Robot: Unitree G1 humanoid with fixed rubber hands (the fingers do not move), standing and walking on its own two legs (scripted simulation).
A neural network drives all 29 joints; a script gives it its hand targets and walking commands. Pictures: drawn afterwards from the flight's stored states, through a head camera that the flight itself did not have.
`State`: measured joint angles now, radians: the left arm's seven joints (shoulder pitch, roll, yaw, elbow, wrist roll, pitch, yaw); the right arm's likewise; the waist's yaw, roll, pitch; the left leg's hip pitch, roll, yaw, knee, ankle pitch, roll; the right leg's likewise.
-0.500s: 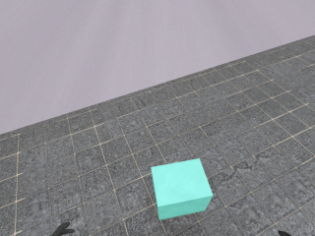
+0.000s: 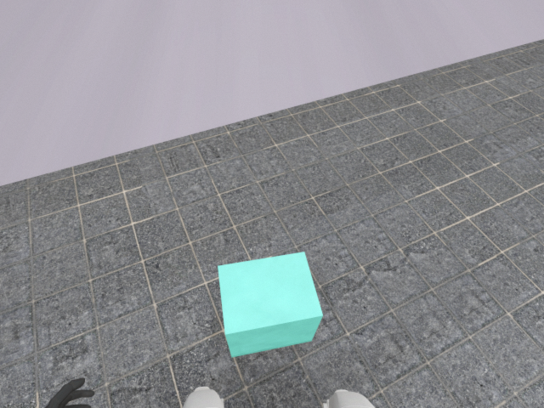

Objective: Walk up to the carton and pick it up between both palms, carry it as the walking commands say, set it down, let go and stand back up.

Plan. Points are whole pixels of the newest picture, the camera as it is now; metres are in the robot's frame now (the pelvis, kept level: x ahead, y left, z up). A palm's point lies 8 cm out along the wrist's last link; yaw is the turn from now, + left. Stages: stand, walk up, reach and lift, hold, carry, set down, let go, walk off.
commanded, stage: walk up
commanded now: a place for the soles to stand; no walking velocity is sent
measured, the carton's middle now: (267, 305) +0.48 +0.01 -0.61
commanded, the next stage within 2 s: reach and lift in 2.00 s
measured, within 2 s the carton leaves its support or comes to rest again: neither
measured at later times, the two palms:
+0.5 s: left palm out of the picture +0.06 +0.26 -0.08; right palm (515, 366) +0.18 -0.37 -0.09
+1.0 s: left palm out of the picture +0.08 +0.27 -0.09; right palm (512, 362) +0.18 -0.35 -0.07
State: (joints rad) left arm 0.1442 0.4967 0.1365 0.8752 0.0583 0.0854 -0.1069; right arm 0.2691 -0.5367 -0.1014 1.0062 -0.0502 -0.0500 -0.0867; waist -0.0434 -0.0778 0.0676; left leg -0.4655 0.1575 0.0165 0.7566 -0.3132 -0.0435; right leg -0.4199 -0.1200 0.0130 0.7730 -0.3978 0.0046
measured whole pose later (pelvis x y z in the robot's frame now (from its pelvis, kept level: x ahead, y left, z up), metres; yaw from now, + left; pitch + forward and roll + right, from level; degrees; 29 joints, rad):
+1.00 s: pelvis +0.04 -0.06 +0.03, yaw +11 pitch -1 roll -1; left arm 0.06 0.39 0.04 1.04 0.00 0.01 -0.01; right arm 0.12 -0.40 0.00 1.05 -0.02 -0.03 -0.01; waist 0.02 -0.02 0.06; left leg -0.28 0.00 -0.06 0.59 -0.28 0.00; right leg -0.19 -0.08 -0.18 0.56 -0.33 0.01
